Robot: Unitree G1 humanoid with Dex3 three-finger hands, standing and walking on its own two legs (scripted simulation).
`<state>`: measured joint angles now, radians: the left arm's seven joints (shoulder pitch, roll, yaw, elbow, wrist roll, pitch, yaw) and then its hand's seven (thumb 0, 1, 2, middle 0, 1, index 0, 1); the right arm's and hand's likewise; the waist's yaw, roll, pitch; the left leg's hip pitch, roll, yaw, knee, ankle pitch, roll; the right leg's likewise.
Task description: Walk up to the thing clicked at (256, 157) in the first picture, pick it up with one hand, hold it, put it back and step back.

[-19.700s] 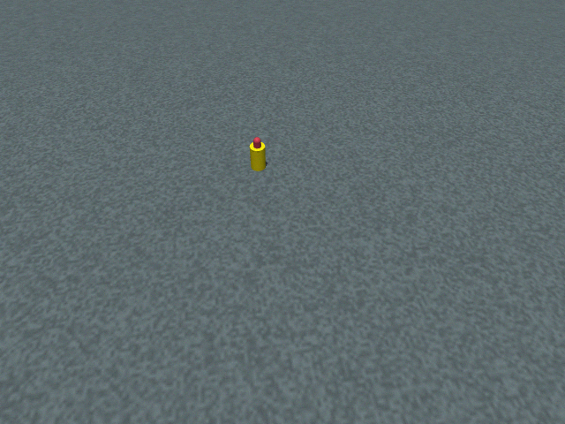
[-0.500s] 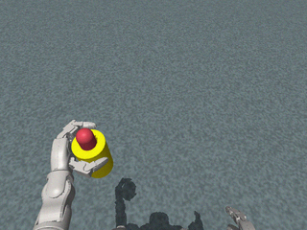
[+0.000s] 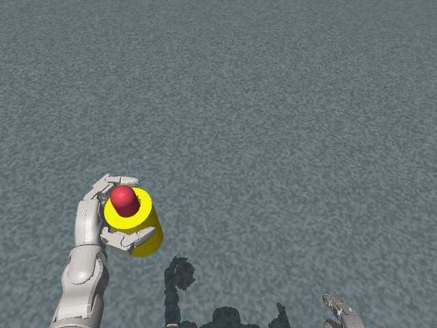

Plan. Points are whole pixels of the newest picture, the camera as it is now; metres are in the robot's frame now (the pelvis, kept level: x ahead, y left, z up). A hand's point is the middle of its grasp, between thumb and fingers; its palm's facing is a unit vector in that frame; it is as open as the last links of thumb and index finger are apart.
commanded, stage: hold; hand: left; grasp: from the side
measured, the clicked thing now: (133, 218) +0.32 +0.16 +0.01
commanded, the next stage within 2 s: crouch in 0.76 s
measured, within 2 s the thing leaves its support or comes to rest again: neither
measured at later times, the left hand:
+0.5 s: hand (128, 211) +0.32 +0.17 +0.03, palm faces +0.13 -0.99 -0.01, open 10.9 cm
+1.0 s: hand (129, 210) +0.32 +0.17 +0.03, palm faces +0.13 -0.99 -0.02, open 10.9 cm
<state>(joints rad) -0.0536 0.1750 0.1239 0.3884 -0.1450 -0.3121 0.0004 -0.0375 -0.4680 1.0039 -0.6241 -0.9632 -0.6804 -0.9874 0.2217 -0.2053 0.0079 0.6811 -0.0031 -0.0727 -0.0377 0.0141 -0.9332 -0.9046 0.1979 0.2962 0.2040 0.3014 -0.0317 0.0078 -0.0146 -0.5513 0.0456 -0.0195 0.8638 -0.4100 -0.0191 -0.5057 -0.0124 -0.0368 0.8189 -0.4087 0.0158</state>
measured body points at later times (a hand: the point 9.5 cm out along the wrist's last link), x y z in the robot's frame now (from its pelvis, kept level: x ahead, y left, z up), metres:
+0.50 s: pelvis +0.00 +0.00 +0.00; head +0.04 +0.01 +0.45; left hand +0.31 +0.22 +0.04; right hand +0.13 -0.24 -0.11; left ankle +0.02 +0.13 -0.70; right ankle +0.00 -0.13 -0.70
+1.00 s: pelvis +0.00 +0.00 +0.00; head +0.04 +0.01 +0.45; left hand +0.31 +0.22 +0.04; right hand +0.13 -0.24 -0.11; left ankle +0.02 +0.13 -0.70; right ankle +0.00 -0.13 -0.70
